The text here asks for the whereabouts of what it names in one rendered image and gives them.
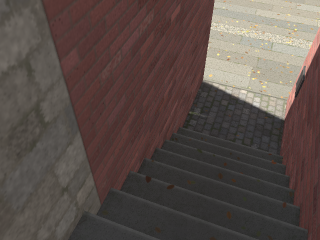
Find stairs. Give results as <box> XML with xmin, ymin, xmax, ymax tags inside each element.
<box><xmin>68</xmin><ymin>127</ymin><xmax>308</xmax><ymax>240</ymax></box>

